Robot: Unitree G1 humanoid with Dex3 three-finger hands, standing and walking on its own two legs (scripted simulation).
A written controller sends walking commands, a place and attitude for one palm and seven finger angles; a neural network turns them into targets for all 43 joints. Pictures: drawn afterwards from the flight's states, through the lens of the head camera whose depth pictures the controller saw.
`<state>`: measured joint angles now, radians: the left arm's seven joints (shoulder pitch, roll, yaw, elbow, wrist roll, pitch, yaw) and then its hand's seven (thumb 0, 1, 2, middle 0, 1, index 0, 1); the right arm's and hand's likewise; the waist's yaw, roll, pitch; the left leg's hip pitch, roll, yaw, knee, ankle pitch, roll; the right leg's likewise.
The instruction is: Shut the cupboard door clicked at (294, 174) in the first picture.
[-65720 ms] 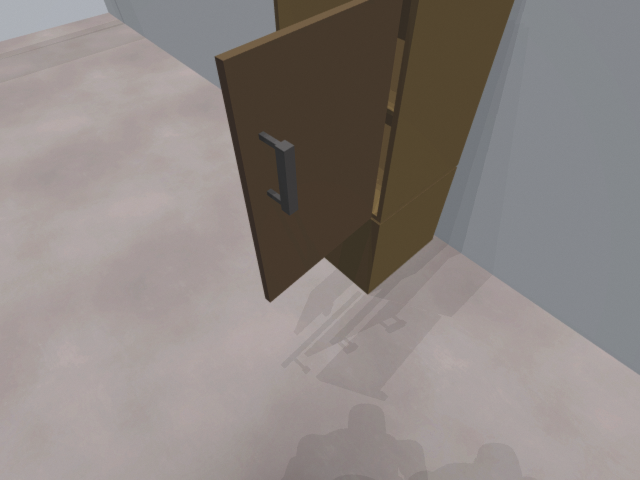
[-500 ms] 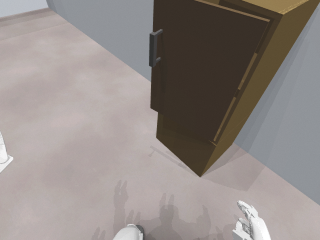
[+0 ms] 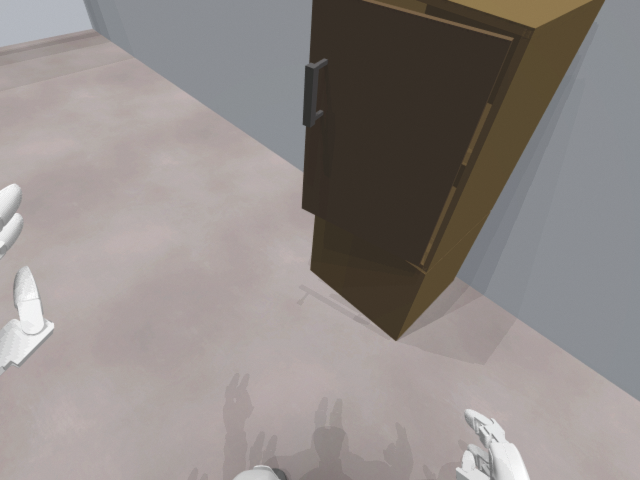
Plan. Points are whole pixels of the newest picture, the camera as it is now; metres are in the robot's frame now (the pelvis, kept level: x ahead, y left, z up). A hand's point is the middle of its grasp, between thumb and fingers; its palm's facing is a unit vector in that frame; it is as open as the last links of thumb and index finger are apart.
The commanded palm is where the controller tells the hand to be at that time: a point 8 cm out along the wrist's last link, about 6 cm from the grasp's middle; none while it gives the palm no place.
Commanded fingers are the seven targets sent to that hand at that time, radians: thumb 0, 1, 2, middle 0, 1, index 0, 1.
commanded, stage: stop stepping back and stand still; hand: left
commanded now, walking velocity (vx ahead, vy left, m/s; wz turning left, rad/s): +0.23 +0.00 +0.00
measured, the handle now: (315, 93) +0.88 +0.08 +0.06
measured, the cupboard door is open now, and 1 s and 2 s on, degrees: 12 12 12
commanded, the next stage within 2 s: let the arm hang, fingers relaxed in 1.24 s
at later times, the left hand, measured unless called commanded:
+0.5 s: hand out of the picture +0.15 +0.34 +0.17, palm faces +0.56 -0.76 -0.33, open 7.4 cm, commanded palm +0.08 +0.35 +0.19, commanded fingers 0.00 0.90 0.90 -0.20 -0.30 -0.20 -0.30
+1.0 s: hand out of the picture +0.18 +0.32 +0.16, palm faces +0.46 -0.78 -0.43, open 7.4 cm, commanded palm +0.11 +0.36 +0.19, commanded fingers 0.00 0.90 0.90 -0.20 -0.30 -0.20 -0.30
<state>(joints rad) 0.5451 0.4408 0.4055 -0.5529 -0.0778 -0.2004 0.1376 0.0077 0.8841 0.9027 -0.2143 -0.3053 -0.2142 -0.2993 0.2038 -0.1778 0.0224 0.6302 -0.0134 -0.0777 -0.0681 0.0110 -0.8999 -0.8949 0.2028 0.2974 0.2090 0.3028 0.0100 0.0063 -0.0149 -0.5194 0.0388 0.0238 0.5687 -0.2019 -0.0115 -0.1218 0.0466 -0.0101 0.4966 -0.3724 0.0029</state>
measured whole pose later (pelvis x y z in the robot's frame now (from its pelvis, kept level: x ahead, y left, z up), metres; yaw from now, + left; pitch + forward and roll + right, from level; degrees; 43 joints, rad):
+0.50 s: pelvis -0.05 +0.05 +0.00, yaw +2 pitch -2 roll -1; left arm 0.41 0.39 0.44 -0.40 -0.05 -0.17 0.18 0.01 0.89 0.90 -0.21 -0.30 -0.21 -0.30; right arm 0.23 -0.19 0.01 0.70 0.00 -0.09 -0.09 0.01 -0.90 -0.90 0.20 0.30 0.21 0.30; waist 0.01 -0.02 -0.01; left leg -0.38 0.00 0.02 0.63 -0.21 0.04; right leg -0.28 0.01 0.02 0.76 -0.45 0.00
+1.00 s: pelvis -0.02 +0.05 +0.01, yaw +1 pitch +0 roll +0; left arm 0.53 0.39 0.40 -0.45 -0.04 -0.17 0.17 0.01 0.89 0.90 -0.21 -0.30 -0.21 -0.30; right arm 0.24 -0.23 -0.02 0.66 0.01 -0.05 -0.09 0.01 -0.91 -0.90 0.20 0.30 0.20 0.30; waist 0.00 -0.02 0.01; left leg -0.29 0.03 0.06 0.55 -0.25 0.00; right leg -0.17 0.02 -0.06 0.53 -0.36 -0.03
